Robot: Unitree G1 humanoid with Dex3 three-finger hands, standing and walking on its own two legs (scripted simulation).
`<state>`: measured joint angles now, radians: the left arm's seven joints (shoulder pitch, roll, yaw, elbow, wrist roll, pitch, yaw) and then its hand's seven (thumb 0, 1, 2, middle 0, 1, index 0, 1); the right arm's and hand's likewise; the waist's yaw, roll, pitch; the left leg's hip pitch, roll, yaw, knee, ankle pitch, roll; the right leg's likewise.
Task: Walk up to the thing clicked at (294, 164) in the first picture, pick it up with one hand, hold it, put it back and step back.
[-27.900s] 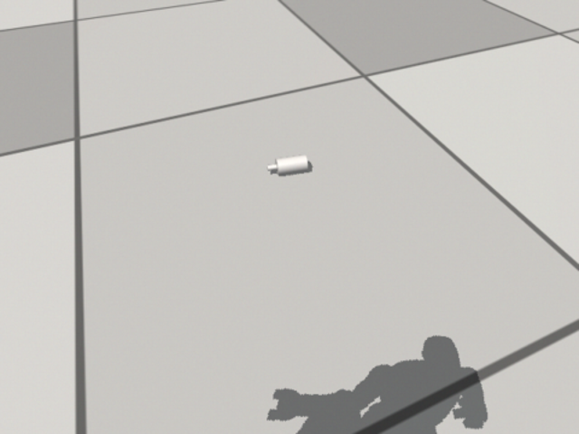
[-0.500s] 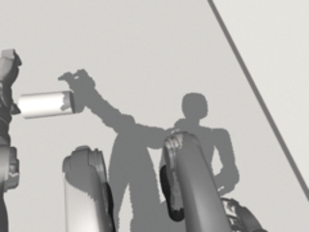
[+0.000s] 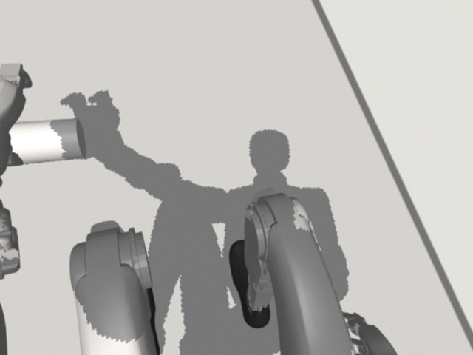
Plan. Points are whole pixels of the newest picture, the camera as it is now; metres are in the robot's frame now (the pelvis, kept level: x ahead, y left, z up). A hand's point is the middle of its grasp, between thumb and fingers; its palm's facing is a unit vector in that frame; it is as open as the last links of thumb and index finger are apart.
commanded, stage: home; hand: left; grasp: from above
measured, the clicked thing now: (25, 143) +0.52 +0.33 -0.29
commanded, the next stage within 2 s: none
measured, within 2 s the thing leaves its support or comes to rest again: neither
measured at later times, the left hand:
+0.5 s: hand out of the picture +0.40 +0.28 +0.02, palm faces -0.31 -0.56 -0.77, open 9.4 cm
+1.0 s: hand out of the picture +0.27 +0.21 +0.22, palm faces +0.09 -0.95 -0.31, open 7.4 cm
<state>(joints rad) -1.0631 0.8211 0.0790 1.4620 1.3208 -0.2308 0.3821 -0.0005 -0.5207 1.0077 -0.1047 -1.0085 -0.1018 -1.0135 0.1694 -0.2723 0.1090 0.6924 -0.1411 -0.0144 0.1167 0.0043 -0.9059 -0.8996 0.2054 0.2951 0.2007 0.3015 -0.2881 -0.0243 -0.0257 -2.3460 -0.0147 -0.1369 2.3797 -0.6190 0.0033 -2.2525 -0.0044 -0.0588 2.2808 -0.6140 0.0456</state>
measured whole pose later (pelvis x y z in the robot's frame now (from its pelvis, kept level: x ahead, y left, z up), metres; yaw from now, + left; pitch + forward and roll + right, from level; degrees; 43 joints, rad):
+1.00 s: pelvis +0.05 +0.00 +0.31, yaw +7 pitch +20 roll -4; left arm 0.17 0.28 0.04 0.14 0.03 0.36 0.08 0.01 0.90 0.90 -0.21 -0.30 -0.21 -0.30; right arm 0.17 -0.20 0.05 0.56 0.05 -0.12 -0.09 0.01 -0.90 -0.90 0.21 0.30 0.20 0.30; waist -0.08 0.03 -0.18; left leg -1.15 0.03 -0.08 1.37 -0.56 -0.02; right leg -1.10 -0.01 -0.06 1.30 -0.54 0.02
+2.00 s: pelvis +0.10 +0.00 +0.38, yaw +8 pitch +10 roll -3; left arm 0.50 0.22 0.03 -0.14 -0.05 0.46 0.02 0.01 0.91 0.90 -0.20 -0.30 -0.20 -0.30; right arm 0.29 -0.21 0.04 0.55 0.01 -0.23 -0.17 0.02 -0.90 -0.90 0.21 0.30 0.20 0.30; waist -0.04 0.04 -0.16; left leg -0.70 0.03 -0.06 1.02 -0.51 -0.01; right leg -0.64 -0.01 -0.05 0.94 -0.48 0.03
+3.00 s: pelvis +0.09 +0.00 +0.38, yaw +8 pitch +10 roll -3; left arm 0.50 0.22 0.03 -0.14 -0.05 0.46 0.02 0.01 0.91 0.90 -0.20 -0.30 -0.20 -0.30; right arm 0.29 -0.21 0.03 0.54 0.01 -0.24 -0.17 0.02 -0.90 -0.90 0.21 0.30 0.20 0.30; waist -0.04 0.05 -0.16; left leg -0.70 0.03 -0.06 1.03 -0.50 -0.01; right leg -0.65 -0.01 -0.05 0.95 -0.47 0.03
